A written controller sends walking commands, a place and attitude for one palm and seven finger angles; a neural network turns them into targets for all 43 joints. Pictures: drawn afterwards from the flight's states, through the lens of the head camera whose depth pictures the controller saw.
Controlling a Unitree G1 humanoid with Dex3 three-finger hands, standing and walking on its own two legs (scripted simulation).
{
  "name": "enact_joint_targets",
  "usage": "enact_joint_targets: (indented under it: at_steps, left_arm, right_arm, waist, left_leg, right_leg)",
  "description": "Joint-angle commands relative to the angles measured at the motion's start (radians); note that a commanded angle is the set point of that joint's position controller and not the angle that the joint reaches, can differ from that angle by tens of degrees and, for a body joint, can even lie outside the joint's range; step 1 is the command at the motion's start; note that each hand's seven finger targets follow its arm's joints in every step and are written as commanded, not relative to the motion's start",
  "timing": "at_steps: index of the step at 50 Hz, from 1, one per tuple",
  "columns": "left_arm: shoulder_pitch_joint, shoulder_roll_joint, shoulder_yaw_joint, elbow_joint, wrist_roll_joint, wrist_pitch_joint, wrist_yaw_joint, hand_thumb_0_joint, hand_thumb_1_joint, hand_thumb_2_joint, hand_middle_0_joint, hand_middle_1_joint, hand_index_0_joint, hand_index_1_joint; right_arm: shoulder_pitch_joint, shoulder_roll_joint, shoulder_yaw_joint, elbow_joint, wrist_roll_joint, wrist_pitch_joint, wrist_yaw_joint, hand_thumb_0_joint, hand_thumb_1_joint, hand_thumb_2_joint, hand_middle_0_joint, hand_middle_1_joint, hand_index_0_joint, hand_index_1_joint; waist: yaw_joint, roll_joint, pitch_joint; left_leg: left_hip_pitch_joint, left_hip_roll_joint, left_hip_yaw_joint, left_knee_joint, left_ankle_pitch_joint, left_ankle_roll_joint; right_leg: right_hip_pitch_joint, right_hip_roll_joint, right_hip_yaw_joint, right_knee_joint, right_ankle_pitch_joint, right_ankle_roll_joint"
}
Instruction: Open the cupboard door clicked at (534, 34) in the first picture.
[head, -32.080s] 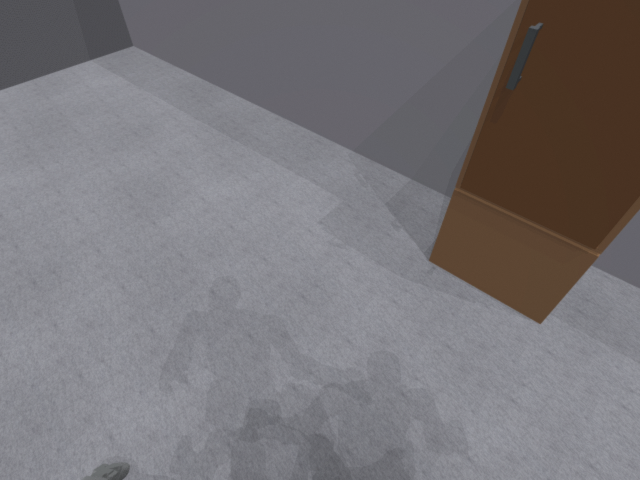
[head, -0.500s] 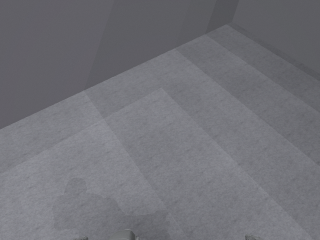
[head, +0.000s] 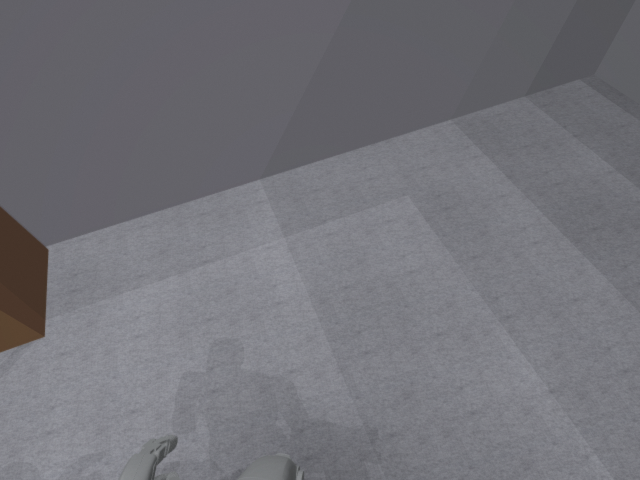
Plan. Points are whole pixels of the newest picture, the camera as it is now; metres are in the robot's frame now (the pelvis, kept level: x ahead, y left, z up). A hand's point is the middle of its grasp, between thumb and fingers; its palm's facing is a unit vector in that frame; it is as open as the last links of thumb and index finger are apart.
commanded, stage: turn to face it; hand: left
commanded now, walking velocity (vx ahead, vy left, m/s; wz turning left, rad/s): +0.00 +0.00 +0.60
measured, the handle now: out of the picture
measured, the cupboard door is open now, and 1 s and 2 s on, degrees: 41 41 41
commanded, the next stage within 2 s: take the last steps up to it in 1.64 s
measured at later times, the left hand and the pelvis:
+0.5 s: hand out of the picture +0.02 +0.25 -0.16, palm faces +0.33 -0.91 -0.26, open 7.4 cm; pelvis +0.02 +0.02 +0.01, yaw +18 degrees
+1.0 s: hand out of the picture +0.00 +0.19 -0.17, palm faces +0.58 -0.78 -0.22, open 7.4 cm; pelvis +0.06 +0.00 +0.00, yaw +37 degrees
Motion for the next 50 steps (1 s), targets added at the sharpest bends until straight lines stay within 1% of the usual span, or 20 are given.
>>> enact_joint_targets:
  at_steps: [1,6,9,12,13,14,15,16,18,21,27,31,32,33,34,35,36,39,46,50]
  left_arm:
    - [0.016,0.148,0.028,-0.063,-0.002,-0.019,0.015,0.000,0.900,0.900,-0.200,-0.300,-0.200,-0.300]
    - [0.114,0.183,0.044,-0.031,0.005,-0.027,0.013,0.000,0.900,0.900,-0.200,-0.300,-0.200,-0.300]
    - [0.151,0.212,0.055,-0.014,0.009,-0.025,0.009,0.000,0.900,0.900,-0.200,-0.300,-0.200,-0.300]
    - [0.127,0.217,0.062,-0.009,0.001,-0.022,0.002,0.000,0.900,0.900,-0.200,-0.300,-0.200,-0.300]
    - [0.111,0.207,0.061,-0.017,-0.007,-0.019,-0.002,0.000,0.900,0.900,-0.200,-0.300,-0.200,-0.300]
    - [0.108,0.147,0.053,-0.047,-0.015,-0.012,-0.008,0.000,0.900,0.900,-0.200,-0.300,-0.200,-0.300]
    - [0.035,0.097,0.031,-0.086,-0.014,-0.002,-0.007,0.000,0.900,0.900,-0.200,-0.300,-0.200,-0.300]
    - [-0.007,0.125,0.030,-0.098,-0.006,0.011,-0.002,0.000,0.900,0.900,-0.200,-0.300,-0.200,-0.300]
    - [-0.018,0.112,0.041,-0.066,-0.002,0.016,-0.003,0.000,0.900,0.900,-0.200,-0.300,-0.200,-0.300]
    - [0.033,0.113,0.042,-0.034,0.000,0.021,-0.016,0.000,0.900,0.900,-0.200,-0.300,-0.200,-0.300]
    - [0.005,0.104,0.034,-0.054,-0.005,0.017,-0.013,0.000,0.900,0.900,-0.200,-0.300,-0.200,-0.300]
    - [0.083,0.117,0.037,-0.041,-0.010,0.000,-0.009,0.000,0.900,0.900,-0.200,-0.300,-0.200,-0.300]
    - [0.128,0.133,0.044,-0.033,-0.011,-0.009,-0.004,0.000,0.900,0.900,-0.200,-0.300,-0.200,-0.300]
    - [0.166,0.201,0.059,-0.028,0.001,-0.021,0.005,0.000,0.900,0.900,-0.200,-0.300,-0.200,-0.300]
    - [0.174,0.279,0.072,-0.030,0.011,-0.025,0.011,0.000,0.900,0.900,-0.200,-0.300,-0.200,-0.300]
    - [0.165,0.268,0.062,-0.030,0.004,-0.024,0.015,0.000,0.900,0.900,-0.200,-0.300,-0.200,-0.300]
    - [0.103,0.217,0.055,-0.046,0.003,-0.023,0.020,0.000,0.900,0.900,-0.200,-0.300,-0.200,-0.300]
    - [0.047,0.153,0.033,-0.057,-0.001,-0.023,0.015,0.000,0.900,0.900,-0.200,-0.300,-0.200,-0.300]
    - [0.147,0.208,0.055,-0.014,0.009,-0.024,0.009,0.000,0.900,0.900,-0.200,-0.300,-0.200,-0.300]
    - [0.121,0.219,0.063,-0.015,-0.005,-0.020,-0.001,0.000,0.900,0.900,-0.200,-0.300,-0.200,-0.300]
  right_arm:
    - [-0.022,-0.060,-0.017,-0.085,0.004,-0.008,0.014,0.000,-0.900,-0.900,0.200,0.300,0.200,0.300]
    - [-0.106,-0.022,0.005,-0.101,0.009,-0.014,0.023,0.000,-0.900,-0.900,0.200,0.300,0.200,0.300]
    - [-0.129,-0.016,0.014,-0.116,0.011,-0.025,0.023,0.000,-0.900,-0.900,0.200,0.300,0.200,0.300]
    - [-0.055,-0.044,0.008,-0.103,0.009,-0.036,0.018,0.000,-0.900,-0.900,0.200,0.300,0.200,0.300]
    - [0.005,-0.083,-0.002,-0.088,0.005,-0.043,0.016,0.000,-0.900,-0.900,0.200,0.300,0.200,0.300]
    - [0.074,-0.191,-0.030,-0.079,-0.004,-0.053,0.008,0.000,-0.900,-0.900,0.200,0.300,0.200,0.300]
    - [0.140,-0.265,-0.050,-0.065,-0.002,-0.044,-0.006,0.000,-0.900,-0.900,0.200,0.300,0.200,0.300]
    - [0.154,-0.251,-0.045,-0.054,-0.002,-0.038,-0.011,0.000,-0.900,-0.900,0.200,0.300,0.200,0.300]
    - [0.047,-0.200,-0.034,-0.084,-0.008,-0.048,-0.026,0.000,-0.900,-0.900,0.200,0.300,0.200,0.300]
    - [-0.019,-0.165,-0.018,-0.097,-0.005,-0.057,-0.030,0.000,-0.900,-0.900,0.200,0.300,0.200,0.300]
    - [0.000,-0.177,-0.027,-0.089,-0.012,-0.049,-0.024,0.000,-0.900,-0.900,0.200,0.300,0.200,0.300]
    - [-0.048,-0.173,-0.031,-0.099,-0.004,-0.042,-0.021,0.000,-0.900,-0.900,0.200,0.300,0.200,0.300]
    - [-0.067,-0.158,-0.030,-0.109,0.002,-0.041,-0.019,0.000,-0.900,-0.900,0.200,0.300,0.200,0.300]
    - [-0.059,-0.104,-0.025,-0.119,0.013,-0.042,-0.014,0.000,-0.900,-0.900,0.200,0.300,0.200,0.300]
    - [-0.064,-0.054,-0.017,-0.144,0.014,-0.044,-0.010,0.000,-0.900,-0.900,0.200,0.300,0.200,0.300]
    - [-0.067,-0.094,-0.021,-0.137,0.008,-0.037,-0.006,0.000,-0.900,-0.900,0.200,0.300,0.200,0.300]
    - [-0.049,-0.085,-0.024,-0.128,0.007,-0.030,-0.001,0.000,-0.900,-0.900,0.200,0.300,0.200,0.300]
    - [-0.059,-0.060,-0.013,-0.094,0.002,-0.014,0.012,0.000,-0.900,-0.900,0.200,0.300,0.200,0.300]
    - [-0.142,-0.014,0.015,-0.112,0.011,-0.026,0.026,0.000,-0.900,-0.900,0.200,0.300,0.200,0.300]
    - [-0.027,-0.064,0.003,-0.093,0.003,-0.039,0.018,0.000,-0.900,-0.900,0.200,0.300,0.200,0.300]
  waist:
    - [0.006,-0.304,-0.092]
    - [0.058,-0.222,-0.124]
    - [0.079,-0.260,-0.144]
    - [0.032,-0.242,-0.173]
    - [-0.009,-0.156,-0.198]
    - [-0.045,0.134,-0.256]
    - [-0.084,0.284,-0.257]
    - [-0.077,0.141,-0.236]
    - [-0.036,0.161,-0.169]
    - [0.013,0.098,-0.134]
    - [0.004,0.094,-0.144]
    - [0.045,0.108,-0.158]
    - [0.070,0.072,-0.177]
    - [0.087,-0.124,-0.201]
    - [0.097,-0.385,-0.171]
    - [0.088,-0.326,-0.153]
    - [0.052,-0.258,-0.123]
    - [0.022,-0.301,-0.087]
    - [0.076,-0.259,-0.130]
    - [0.003,-0.204,-0.170]
  left_leg:
    - [-0.124,0.076,0.049,0.254,0.046,-0.032]
    - [-0.050,0.067,0.140,-0.062,0.036,-0.040]
    - [0.004,0.052,0.178,-0.219,0.024,-0.026]
    - [0.171,0.035,0.197,-0.432,0.181,-0.005]
    - [0.323,0.059,0.161,-0.539,0.327,0.015]
    - [0.515,0.293,-0.151,-0.577,0.606,0.118]
    - [0.535,0.464,-0.365,-0.593,0.961,0.262]
    - [0.490,0.470,-0.291,-0.573,0.876,0.282]
    - [0.352,0.359,-0.256,-0.610,0.626,0.242]
    - [0.300,0.277,-0.165,-0.624,0.587,0.190]
    - [0.284,0.257,-0.209,-0.605,0.567,0.197]
    - [0.196,0.214,-0.230,-0.522,0.604,0.160]
    - [0.136,0.178,-0.220,-0.468,0.541,0.124]
    - [-0.014,0.085,-0.130,-0.318,0.318,0.060]
    - [-0.155,-0.051,0.039,-0.062,-0.111,-0.012]
    - [-0.139,0.012,-0.007,0.143,-0.156,0.000]
    - [-0.133,0.037,-0.019,0.212,-0.084,0.001]
    - [-0.140,0.067,0.053,0.224,0.019,-0.031]
    - [-0.002,0.050,0.179,-0.201,0.038,-0.024]
    - [0.254,0.029,0.202,-0.479,0.268,0.010]
  right_leg:
    - [0.123,-0.256,0.106,-0.263,0.435,-0.098]
    - [0.244,-0.279,0.024,-0.200,0.591,-0.098]
    - [0.283,-0.298,0.011,-0.142,0.685,-0.099]
    - [0.219,-0.288,-0.049,-0.030,0.639,-0.048]
    - [0.111,-0.272,-0.082,0.088,0.553,-0.007]
    - [-0.140,-0.149,-0.130,0.310,0.100,0.067]
    - [-0.306,-0.058,-0.057,0.501,-0.370,0.098]
    - [-0.311,-0.080,0.044,0.570,-0.327,0.079]
    - [-0.312,-0.077,0.072,0.587,-0.203,0.083]
    - [-0.266,-0.051,0.072,0.543,-0.086,0.088]
    - [-0.157,0.003,0.049,0.279,-0.118,0.088]
    - [0.045,0.051,0.027,0.002,0.003,0.076]
    - [0.163,0.031,0.037,-0.147,0.104,0.069]
    - [0.314,-0.141,0.202,-0.277,0.146,0.024]
    - [0.326,-0.401,0.450,-0.318,0.309,-0.101]
    - [0.214,-0.449,0.418,-0.300,0.366,-0.166]
    - [0.166,-0.399,0.322,-0.294,0.342,-0.165]
    - [0.176,-0.265,0.101,-0.236,0.544,-0.108]
    - [0.277,-0.289,-0.010,-0.139,0.685,-0.088]
    - [0.153,-0.279,-0.091,0.053,0.634,-0.016]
